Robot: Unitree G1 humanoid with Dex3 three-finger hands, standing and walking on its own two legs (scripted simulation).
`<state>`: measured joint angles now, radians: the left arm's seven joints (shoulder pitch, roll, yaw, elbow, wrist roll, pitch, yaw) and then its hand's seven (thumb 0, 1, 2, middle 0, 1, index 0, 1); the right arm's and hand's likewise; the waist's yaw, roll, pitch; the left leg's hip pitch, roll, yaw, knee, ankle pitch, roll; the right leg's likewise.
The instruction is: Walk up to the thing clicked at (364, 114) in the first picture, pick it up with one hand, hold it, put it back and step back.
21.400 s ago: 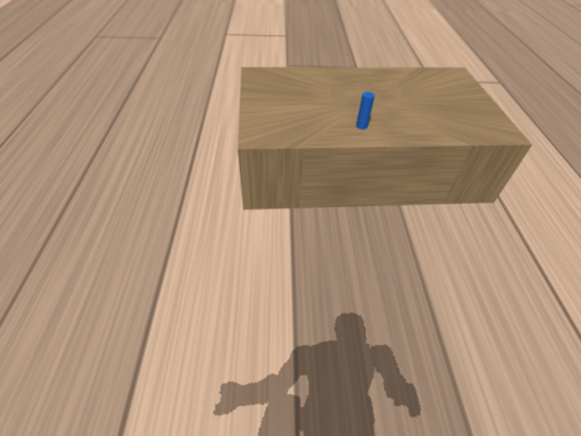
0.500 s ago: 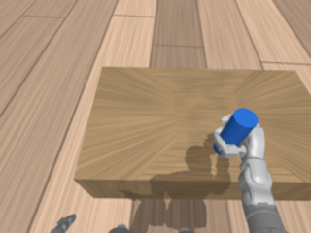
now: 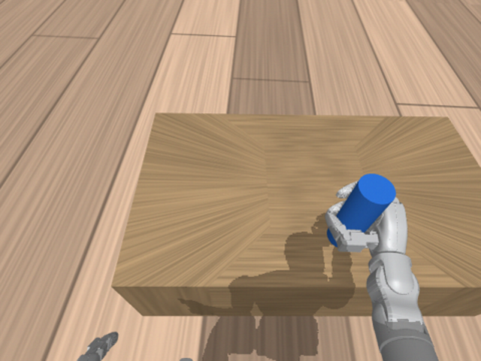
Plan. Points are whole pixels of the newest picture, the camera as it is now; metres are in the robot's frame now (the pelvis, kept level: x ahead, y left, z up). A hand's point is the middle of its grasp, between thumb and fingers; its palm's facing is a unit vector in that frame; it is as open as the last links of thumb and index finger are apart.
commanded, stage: hold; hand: right
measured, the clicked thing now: (356, 215) +0.34 -0.18 +0.07
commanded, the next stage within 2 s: none
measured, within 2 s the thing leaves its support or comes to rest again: neither
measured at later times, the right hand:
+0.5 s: hand (349, 220) +0.33 -0.17 +0.06, palm faces +0.14 +0.99 +0.00, open 7.1 cm
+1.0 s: hand (352, 223) +0.32 -0.17 +0.07, palm faces +0.13 +0.99 +0.00, open 7.1 cm
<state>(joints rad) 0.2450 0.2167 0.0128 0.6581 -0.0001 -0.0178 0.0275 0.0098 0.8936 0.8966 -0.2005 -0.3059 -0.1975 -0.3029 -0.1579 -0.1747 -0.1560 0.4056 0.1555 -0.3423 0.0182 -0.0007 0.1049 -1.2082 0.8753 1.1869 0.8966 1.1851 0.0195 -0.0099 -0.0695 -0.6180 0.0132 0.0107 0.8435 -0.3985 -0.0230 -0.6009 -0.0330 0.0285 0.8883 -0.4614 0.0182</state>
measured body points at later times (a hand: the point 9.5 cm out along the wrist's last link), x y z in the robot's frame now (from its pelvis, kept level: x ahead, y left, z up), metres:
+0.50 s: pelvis +0.00 +0.00 +0.01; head +0.04 +0.00 +0.45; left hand +0.13 +0.24 -0.10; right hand +0.32 -0.22 +0.07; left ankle +0.01 +0.14 -0.70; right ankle -0.01 -0.13 -0.70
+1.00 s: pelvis -0.01 +0.00 +0.01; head +0.03 +0.00 +0.45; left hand +0.12 +0.24 -0.10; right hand +0.31 -0.22 +0.07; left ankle +0.01 +0.14 -0.70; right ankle -0.01 -0.13 -0.70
